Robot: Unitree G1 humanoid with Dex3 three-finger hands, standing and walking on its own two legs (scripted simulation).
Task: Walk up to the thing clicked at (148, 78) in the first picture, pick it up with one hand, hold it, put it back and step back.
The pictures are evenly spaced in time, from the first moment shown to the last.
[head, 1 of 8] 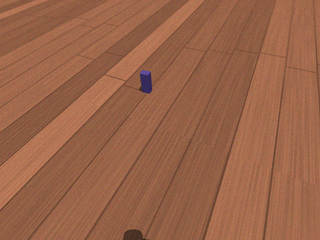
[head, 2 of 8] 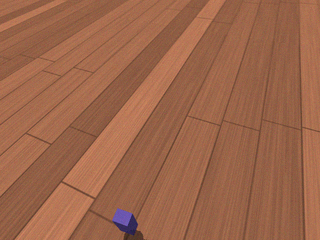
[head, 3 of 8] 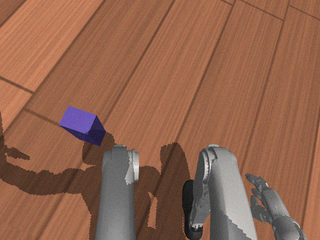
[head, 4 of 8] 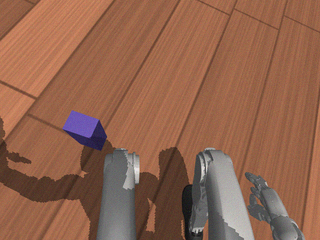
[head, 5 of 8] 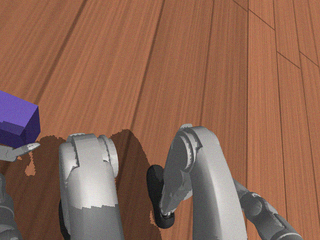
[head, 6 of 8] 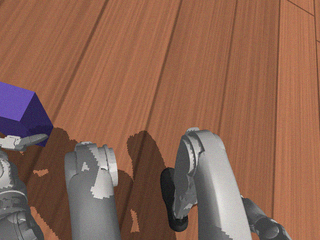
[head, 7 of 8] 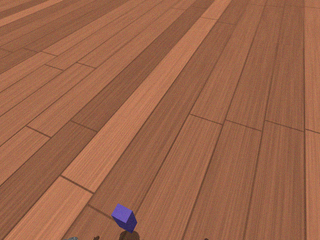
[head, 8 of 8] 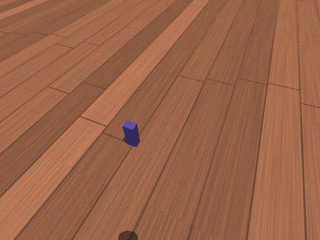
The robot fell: no
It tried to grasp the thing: yes
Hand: left
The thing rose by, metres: 0.65
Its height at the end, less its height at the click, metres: +0.00
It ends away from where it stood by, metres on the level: 0.01
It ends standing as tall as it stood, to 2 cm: yes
